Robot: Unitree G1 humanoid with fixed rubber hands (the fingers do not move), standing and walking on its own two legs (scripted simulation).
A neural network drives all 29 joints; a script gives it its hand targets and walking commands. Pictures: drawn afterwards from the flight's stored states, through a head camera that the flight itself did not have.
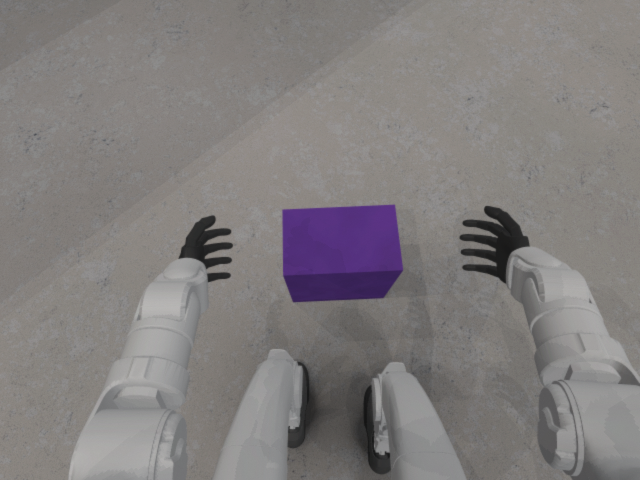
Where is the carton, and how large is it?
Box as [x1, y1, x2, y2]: [282, 205, 402, 301]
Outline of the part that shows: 394,205 282,209 283,276 292,300 309,301 383,297 402,270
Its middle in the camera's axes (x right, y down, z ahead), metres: +0.05 +0.06 +1.00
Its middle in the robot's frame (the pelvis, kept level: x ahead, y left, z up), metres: +0.52 -0.01 -0.53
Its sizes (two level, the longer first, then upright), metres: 0.260 0.157 0.296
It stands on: the floor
